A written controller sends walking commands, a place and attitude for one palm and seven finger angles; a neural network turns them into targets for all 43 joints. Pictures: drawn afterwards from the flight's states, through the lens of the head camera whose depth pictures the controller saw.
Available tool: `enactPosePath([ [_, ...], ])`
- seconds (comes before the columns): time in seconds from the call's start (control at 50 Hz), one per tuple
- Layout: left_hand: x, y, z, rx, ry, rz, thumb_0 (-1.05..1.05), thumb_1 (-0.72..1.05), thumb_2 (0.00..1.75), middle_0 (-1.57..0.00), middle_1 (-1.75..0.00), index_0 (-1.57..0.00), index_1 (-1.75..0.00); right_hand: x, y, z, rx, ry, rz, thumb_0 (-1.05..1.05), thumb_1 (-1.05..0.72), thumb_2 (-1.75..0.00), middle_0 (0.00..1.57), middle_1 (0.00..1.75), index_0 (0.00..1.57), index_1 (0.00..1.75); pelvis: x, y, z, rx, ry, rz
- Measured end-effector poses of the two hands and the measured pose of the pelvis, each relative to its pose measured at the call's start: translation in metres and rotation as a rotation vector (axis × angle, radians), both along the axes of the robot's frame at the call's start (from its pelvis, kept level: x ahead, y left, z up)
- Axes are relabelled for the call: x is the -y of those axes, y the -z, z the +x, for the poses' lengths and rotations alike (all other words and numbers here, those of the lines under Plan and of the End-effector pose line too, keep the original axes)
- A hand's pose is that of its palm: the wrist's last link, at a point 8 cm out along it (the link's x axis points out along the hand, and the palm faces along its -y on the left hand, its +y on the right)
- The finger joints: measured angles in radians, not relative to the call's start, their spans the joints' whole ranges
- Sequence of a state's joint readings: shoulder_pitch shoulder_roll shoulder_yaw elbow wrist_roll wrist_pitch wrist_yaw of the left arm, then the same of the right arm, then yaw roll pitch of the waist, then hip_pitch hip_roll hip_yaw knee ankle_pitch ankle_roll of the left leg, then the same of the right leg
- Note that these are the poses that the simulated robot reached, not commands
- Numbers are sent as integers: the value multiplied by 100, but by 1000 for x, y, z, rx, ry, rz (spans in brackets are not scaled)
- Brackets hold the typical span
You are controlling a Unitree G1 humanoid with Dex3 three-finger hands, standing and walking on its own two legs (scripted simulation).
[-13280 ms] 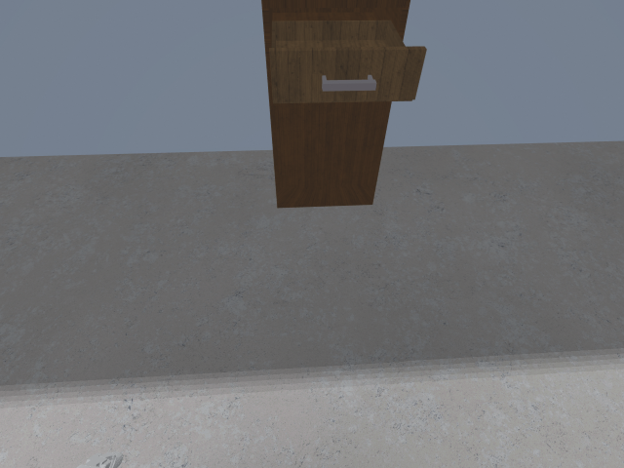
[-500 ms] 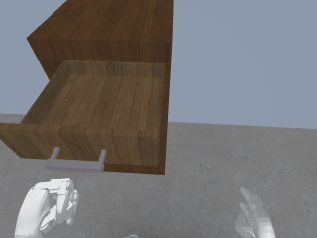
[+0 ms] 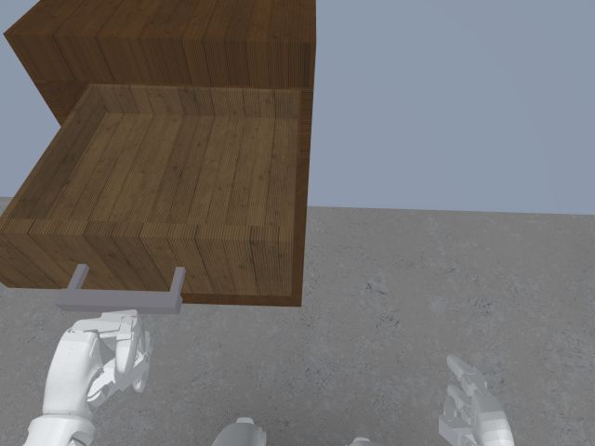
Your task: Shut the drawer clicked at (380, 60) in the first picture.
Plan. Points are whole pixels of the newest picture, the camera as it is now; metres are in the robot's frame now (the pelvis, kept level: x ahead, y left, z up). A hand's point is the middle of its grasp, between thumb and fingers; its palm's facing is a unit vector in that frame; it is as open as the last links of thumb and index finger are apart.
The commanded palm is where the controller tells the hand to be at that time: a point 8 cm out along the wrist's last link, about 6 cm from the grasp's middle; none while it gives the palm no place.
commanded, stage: bring the fist close to the handle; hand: left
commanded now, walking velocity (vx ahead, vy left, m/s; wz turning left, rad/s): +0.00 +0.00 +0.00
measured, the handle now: (125, 287) +0.29 +0.23 +0.07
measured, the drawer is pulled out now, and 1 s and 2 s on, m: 0.30 0.27 0.14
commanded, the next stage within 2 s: push the drawer shut in 0.26 s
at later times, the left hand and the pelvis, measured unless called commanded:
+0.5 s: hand (139, 363) +0.21 +0.19 +0.06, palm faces +0.03 -1.00 -0.08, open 3.3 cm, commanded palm +0.19 +0.24 +0.07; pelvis +0.00 +0.00 +0.00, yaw +1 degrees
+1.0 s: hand (142, 328) +0.25 +0.20 +0.06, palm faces +0.01 -1.00 -0.07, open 2.7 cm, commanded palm +0.25 +0.25 +0.07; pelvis -0.01 -0.01 +0.00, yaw +1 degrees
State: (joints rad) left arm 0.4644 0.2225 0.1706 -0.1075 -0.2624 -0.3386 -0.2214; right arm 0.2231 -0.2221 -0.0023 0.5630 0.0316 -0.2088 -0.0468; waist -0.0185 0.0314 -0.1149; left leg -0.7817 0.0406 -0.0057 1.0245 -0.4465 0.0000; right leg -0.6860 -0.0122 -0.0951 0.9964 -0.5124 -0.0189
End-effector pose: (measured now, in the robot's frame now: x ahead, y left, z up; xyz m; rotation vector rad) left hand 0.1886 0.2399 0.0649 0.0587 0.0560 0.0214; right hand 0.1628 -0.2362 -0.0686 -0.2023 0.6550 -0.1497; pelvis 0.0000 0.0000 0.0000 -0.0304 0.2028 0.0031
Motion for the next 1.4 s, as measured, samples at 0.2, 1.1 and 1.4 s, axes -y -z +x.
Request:
enactPosePath([
  [0.2,-3,-3,-13,-12,-25,13,2,90,90,-140,-160,-140,-160,1,0,4,-3,2,6,1,-91,-90,20,30,20,30,1,0,2,-4,-4,-1],
  [1.1,-13,2,54,40,24,4,-6,73,91,-140,-160,-140,-160,10,10,-18,-84,-20,-39,1,-91,-89,20,30,20,30,5,-1,-13,3,-19,-7],
  [1.4,-15,2,98,43,26,-12,-4,72,88,-140,-160,-140,-160,12,11,-42,-170,16,-42,1,-91,-89,20,30,20,30,-1,-6,-13,0,-3,-2],
])
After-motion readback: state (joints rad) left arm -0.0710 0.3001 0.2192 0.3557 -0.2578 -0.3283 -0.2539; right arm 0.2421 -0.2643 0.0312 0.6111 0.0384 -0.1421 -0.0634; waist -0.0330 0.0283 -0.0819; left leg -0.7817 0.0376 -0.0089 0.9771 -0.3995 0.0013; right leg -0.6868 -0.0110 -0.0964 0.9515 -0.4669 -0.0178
